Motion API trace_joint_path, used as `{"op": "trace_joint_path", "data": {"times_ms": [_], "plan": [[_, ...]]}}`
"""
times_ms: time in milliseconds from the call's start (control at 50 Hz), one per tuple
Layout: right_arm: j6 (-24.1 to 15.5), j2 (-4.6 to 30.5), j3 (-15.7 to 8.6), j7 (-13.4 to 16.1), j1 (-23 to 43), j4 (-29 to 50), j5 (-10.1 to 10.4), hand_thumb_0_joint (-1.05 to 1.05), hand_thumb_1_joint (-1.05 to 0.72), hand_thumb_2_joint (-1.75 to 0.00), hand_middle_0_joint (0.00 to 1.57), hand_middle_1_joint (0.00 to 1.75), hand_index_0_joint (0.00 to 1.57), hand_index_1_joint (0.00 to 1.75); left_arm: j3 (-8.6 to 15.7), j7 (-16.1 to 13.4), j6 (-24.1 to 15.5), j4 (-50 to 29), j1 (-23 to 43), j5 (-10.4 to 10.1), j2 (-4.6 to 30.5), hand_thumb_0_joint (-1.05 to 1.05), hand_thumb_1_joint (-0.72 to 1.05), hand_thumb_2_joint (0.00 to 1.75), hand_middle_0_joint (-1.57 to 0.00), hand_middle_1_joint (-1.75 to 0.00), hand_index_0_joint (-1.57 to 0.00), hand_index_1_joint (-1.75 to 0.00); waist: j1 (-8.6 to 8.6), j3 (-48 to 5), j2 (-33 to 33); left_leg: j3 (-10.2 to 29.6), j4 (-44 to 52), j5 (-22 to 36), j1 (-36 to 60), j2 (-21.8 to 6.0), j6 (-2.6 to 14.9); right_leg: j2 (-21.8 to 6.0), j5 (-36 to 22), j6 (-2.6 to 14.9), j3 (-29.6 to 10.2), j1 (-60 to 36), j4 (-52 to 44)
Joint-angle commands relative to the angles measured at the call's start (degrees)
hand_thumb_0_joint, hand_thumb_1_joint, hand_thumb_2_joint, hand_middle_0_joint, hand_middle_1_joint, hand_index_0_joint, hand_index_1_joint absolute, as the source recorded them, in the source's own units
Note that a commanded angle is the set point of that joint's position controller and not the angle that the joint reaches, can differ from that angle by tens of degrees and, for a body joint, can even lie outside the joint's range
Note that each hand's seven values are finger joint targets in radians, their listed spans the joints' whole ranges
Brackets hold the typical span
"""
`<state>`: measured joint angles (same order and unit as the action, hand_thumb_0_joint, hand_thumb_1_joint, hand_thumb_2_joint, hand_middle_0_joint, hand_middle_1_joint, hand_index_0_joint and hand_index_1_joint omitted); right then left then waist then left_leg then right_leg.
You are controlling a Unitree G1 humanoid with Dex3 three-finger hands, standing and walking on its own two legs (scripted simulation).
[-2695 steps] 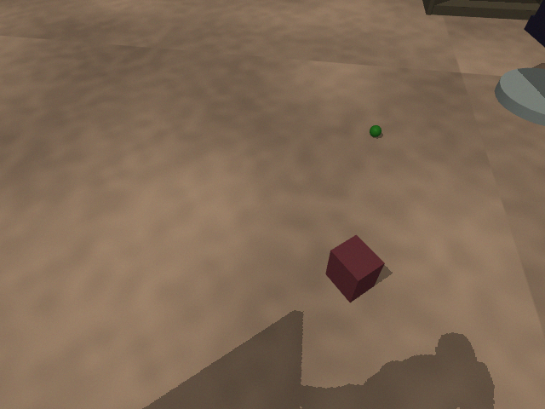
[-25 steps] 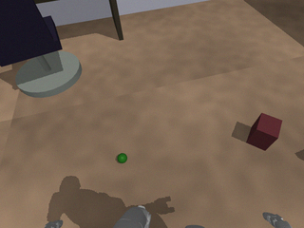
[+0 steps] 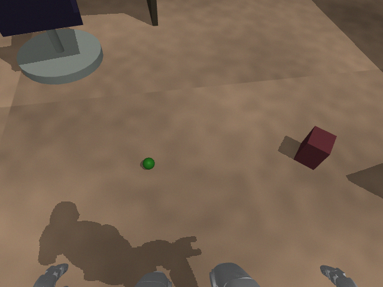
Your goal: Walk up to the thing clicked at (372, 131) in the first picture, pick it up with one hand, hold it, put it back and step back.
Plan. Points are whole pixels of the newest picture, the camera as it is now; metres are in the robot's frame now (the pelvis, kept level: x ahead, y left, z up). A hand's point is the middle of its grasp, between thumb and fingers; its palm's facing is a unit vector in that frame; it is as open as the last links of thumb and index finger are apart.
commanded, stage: step back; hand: left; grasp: from above
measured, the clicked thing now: (148, 163) +0.76 +0.24 -0.73
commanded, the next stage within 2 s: stand in 1.80 s
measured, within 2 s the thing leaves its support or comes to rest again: neither
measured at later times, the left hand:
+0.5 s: hand out of the picture -0.07 +0.23 -0.14, palm faces +0.05 -0.90 -0.43, open 7.4 cm
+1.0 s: hand out of the picture -0.29 +0.20 -0.15, palm faces +0.04 -0.92 -0.39, open 7.4 cm
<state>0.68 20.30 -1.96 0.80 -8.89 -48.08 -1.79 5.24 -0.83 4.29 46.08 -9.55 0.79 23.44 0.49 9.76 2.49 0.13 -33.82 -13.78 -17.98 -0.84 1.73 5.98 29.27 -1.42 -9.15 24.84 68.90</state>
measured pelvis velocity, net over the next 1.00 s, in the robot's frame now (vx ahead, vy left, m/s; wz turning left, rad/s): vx -0.32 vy -0.07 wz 0.00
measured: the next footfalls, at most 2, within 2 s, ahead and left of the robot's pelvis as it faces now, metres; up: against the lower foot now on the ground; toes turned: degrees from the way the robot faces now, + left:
right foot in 0.18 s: -0.07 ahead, -0.16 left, +0.00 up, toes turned -1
left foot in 0.52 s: -0.22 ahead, +0.07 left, +0.00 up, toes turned +3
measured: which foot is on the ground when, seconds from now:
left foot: down 0.00-0.20, up 0.22-0.50, down 0.52-1.00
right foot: up 0.00-0.16, down 0.18-0.54, up 0.56-0.80, down 0.82-1.00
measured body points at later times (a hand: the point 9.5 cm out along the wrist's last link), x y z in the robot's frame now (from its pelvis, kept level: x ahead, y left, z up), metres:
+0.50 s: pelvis -0.18 -0.05 -0.01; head -0.13 -0.05 +0.43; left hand -0.07 +0.27 -0.11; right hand -0.11 -0.37 -0.14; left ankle -0.21 +0.07 -0.72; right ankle -0.11 -0.16 -0.73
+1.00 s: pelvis -0.32 -0.07 +0.00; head -0.32 -0.08 +0.45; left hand -0.30 +0.25 -0.12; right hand -0.22 -0.39 -0.12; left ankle -0.28 +0.07 -0.71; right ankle -0.31 -0.19 -0.73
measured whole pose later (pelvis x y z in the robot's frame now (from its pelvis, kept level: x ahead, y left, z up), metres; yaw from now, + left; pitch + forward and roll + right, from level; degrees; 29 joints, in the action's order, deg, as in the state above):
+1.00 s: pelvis -0.32 -0.07 +0.00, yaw +0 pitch -3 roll +0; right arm 1.1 23.8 -3.1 -1.1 -11.5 -53.9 -1.6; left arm 3.6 0.9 -0.3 56.3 -15.7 2.6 20.1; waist 2.4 3.2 -2.3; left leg 5.9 -46.8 -23.3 -22.3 1.1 -0.6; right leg 0.3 18.9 1.3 -1.3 12.9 34.2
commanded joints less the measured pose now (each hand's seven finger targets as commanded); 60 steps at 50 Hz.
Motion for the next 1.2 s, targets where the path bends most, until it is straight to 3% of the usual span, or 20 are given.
{"op": "trace_joint_path", "data": {"times_ms": [0,120,160,180,200,260,400,480,500,540,560,620,780,820,840,860,1060,1080,1120,1180], "plan": [[-0.9,15.96,-5.2,1.6,-2.24,4.22,-0.01,0.0,-0.9,-0.9,0.2,0.3,0.2,0.3,2.61,-0.4,-1.73,-4.76,-0.01,0.33,8.5,0.0,0.9,0.9,-0.2,-0.3,-0.2,-0.3,-2.72,-12.44,-11.51,13.51,6.57,26.5,15.9,-15.31,13.24,-2.85,1.57,-1.11,1.74,3.41,-10.02],[0.86,18.55,-5.57,0.75,3.41,6.11,0.2,0.0,-0.9,-0.9,0.2,0.3,0.2,0.3,2.68,0.81,-2.18,1.24,-10.97,0.53,8.12,0.0,0.9,0.9,-0.2,-0.3,-0.2,-0.3,2.06,-16.73,-14.22,10.69,4.77,9.97,3.84,-13.0,7.94,-5.02,-10.81,2.83,9.88,-15.96,-41.39],[1.21,13.03,-3.92,0.44,2.85,6.92,0.98,0.0,-0.9,-0.9,0.2,0.3,0.2,0.3,4.15,0.79,-2.86,0.69,-10.75,2.05,13.07,0.0,0.9,0.9,-0.2,-0.3,-0.2,-0.3,2.06,-12.05,1.09,6.77,-7.84,-8.16,-13.11,-2.36,0.86,-15.43,-5.41,6.56,-9.57,-18.26,-48.01],[1.2,12.04,-4.17,1.57,5.3,7.66,1.45,0.0,-0.9,-0.9,0.2,0.3,0.2,0.3,5.8,0.78,-2.44,-2.02,-4.7,2.02,20.98,0.0,0.9,0.9,-0.2,-0.3,-0.2,-0.3,4.09,-9.01,16.15,4.3,-22.58,-21.05,-13.08,6.4,-2.0,-28.47,-5.95,16.46,-22.58,-3.73,-53.8],[1.4,14.61,-5.04,1.93,4.88,6.93,1.11,0.0,-0.9,-0.9,0.2,0.3,0.2,0.3,5.54,0.56,-2.84,-4.3,-0.59,1.97,20.95,0.0,0.9,0.9,-0.2,-0.3,-0.2,-0.3,2.87,-5.09,13.43,9.98,-32.05,-21.14,-10.79,4.12,-2.8,-31.42,-5.97,19.12,-25.21,4.39,-55.06],[0.96,13.23,-4.05,1.51,-1.59,3.0,1.8,0.0,-0.9,-0.9,0.2,0.3,0.2,0.3,3.21,-0.4,-3.03,-5.38,7.66,1.86,12.39,0.0,0.9,0.9,-0.2,-0.3,-0.2,-0.3,-2.69,-4.13,5.56,9.16,-35.72,-11.25,-9.74,8.08,-2.32,-18.22,-21.43,10.81,-2.49,0.69,-46.26],[0.15,12.28,-3.37,1.31,-1.5,3.47,0.38,0.0,-0.9,-0.9,0.2,0.3,0.2,0.3,3.24,-1.4,-2.53,-5.42,-0.19,1.9,12.54,0.0,0.9,0.9,-0.2,-0.3,-0.2,-0.3,3.07,-10.04,9.09,3.57,-15.56,-17.76,-9.49,3.51,-3.02,-22.62,-35.53,13.75,-4.02,-19.09,-40.77],[-0.06,12.0,-4.02,0.89,-9.64,-0.55,0.44,0.0,-0.9,-0.9,0.2,0.3,0.2,0.3,2.34,-0.82,-1.39,-5.99,2.11,0.51,12.63,0.0,0.9,0.9,-0.2,-0.3,-0.2,-0.3,-0.42,-14.67,6.08,-2.33,9.35,-1.51,4.38,3.65,-1.1,-19.24,-33.14,9.42,-0.09,-16.82,-33.78],[-0.03,13.75,-4.67,1.02,-9.67,-0.77,-0.17,0.0,-0.9,-0.9,0.2,0.3,0.2,0.3,1.31,-0.61,-1.22,-6.39,1.84,0.51,10.77,0.0,0.9,0.9,-0.2,-0.3,-0.2,-0.3,-0.79,-14.48,2.8,3.98,11.15,1.35,8.08,-0.32,0.56,-17.4,-26.05,6.6,0.54,-9.98,-31.83],[0.35,24.59,-6.55,0.26,-4.34,1.96,-0.4,0.0,-0.9,-0.9,0.2,0.3,0.2,0.3,2.09,-1.21,-1.4,-7.72,7.47,-0.01,10.71,0.0,0.9,0.9,-0.2,-0.3,-0.2,-0.3,-3.49,-11.34,-17.93,31.87,16.67,11.75,-0.46,-22.77,16.34,-4.07,8.29,1.54,7.99,0.36,-9.09],[-0.2,22.59,-6.51,0.49,-1.91,2.32,-1.03,0.0,-0.9,-0.9,0.2,0.3,0.2,0.3,2.29,-1.41,-1.14,-6.67,7.73,0.85,11.13,0.0,0.9,0.9,-0.2,-0.3,-0.2,-0.3,-2.59,-10.13,-12.03,29.36,14.76,16.41,-2.66,-22.46,17.01,-3.68,8.4,1.83,1.26,-0.68,-1.06],[-0.77,17.01,-4.03,1.47,1.94,2.65,-0.54,0.0,-0.9,-0.9,0.2,0.3,0.2,0.3,2.13,-0.82,-1.11,-2.86,1.41,-0.6,9.64,0.0,0.9,0.9,-0.2,-0.3,-0.2,-0.3,1.86,-9.85,-7.81,14.76,8.96,23.1,-0.57,-14.94,11.88,-1.87,1.09,2.53,-0.17,0.17,5.16],[0.41,16.42,-4.51,-0.17,0.16,1.21,-1.06,0.0,-0.9,-0.9,0.2,0.3,0.2,0.3,1.77,0.68,-4.95,4.58,-5.47,1.03,8.41,0.0,0.9,0.9,-0.2,-0.3,-0.2,-0.3,0.79,-10.35,-10.8,10.38,6.92,-18.8,-2.57,-9.67,6.86,-3.33,-6.91,3.63,9.01,-18.38,-47.97],[0.13,9.78,-2.69,-0.51,2.03,3.08,-0.48,0.0,-0.9,-0.9,0.2,0.3,0.2,0.3,3.69,0.13,-6.05,4.49,-6.43,2.43,14.92,0.0,0.9,0.9,-0.2,-0.3,-0.2,-0.3,3.11,-7.99,6.5,3.64,-8.19,-18.21,-19.67,0.48,-0.39,-18.42,15.22,9.4,-20.9,-20.23,-55.25],[0.22,12.86,-3.89,0.23,3.62,1.88,-0.65,0.0,-0.9,-0.9,0.2,0.3,0.2,0.3,4.27,0.15,-5.99,3.11,-0.16,2.5,19.61,0.0,0.9,0.9,-0.2,-0.3,-0.2,-0.3,2.92,-2.81,8.34,8.12,-15.53,-17.91,-10.97,-0.47,-1.83,-27.67,27.19,15.08,-28.92,0.14,-58.79],[0.15,14.62,-4.43,-0.28,2.8,0.69,-0.02,0.0,-0.9,-0.9,0.2,0.3,0.2,0.3,3.44,0.15,-6.55,1.78,4.24,2.11,16.94,0.0,0.9,0.9,-0.2,-0.3,-0.2,-0.3,0.11,0.87,3.08,10.39,-18.75,-13.62,-7.23,-1.25,-2.04,-25.46,26.81,13.76,-24.37,4.7,-58.3],[-3.02,11.61,-4.11,-1.62,-2.31,-4.28,-0.11,0.0,-0.9,-0.9,0.2,0.3,0.2,0.3,1.54,1.28,-5.94,4.6,0.05,1.56,12.43,0.0,0.9,0.9,-0.2,-0.3,-0.2,-0.3,0.62,-5.83,5.18,-0.35,9.94,-6.45,6.54,2.86,-1.39,-16.49,0.47,8.84,-1.63,-7.64,-47.01],[-3.41,12.4,-4.65,-1.32,-3.26,-4.8,-0.39,0.0,-0.9,-0.9,0.2,0.3,0.2,0.3,0.52,1.36,-5.69,4.97,-1.31,1.41,10.82,0.0,0.9,0.9,-0.2,-0.3,-0.2,-0.3,-0.17,-7.04,2.63,3.16,11.46,-6.33,13.16,1.57,-0.36,-14.37,-1.51,7.29,1.13,-2.65,-42.53],[-3.51,19.58,-6.17,-1.29,-8.02,-5.77,-0.49,0.0,-0.9,-0.9,0.2,0.3,0.2,0.3,0.56,1.24,-5.58,4.65,3.35,0.12,9.64,0.0,0.9,0.9,-0.2,-0.3,-0.2,-0.3,-3.05,-7.75,-9.93,31.42,21.77,-34.83,10.92,-15.72,9.1,-5.42,2.97,3.25,10.89,5.5,-23.47],[-4.22,17.7,-5.57,-0.87,-4.83,-4.28,-0.64,0.0,-0.9,-0.9,0.2,0.3,0.2,0.3,1.0,1.21,-6.17,5.32,0.45,0.27,10.76,0.0,0.9,0.9,-0.2,-0.3,-0.2,-0.3,-0.78,-3.7,-8.29,27.81,20.52,-21.09,8.53,-15.06,10.95,-9.24,-1.14,3.19,5.03,6.53,-17.27]]}}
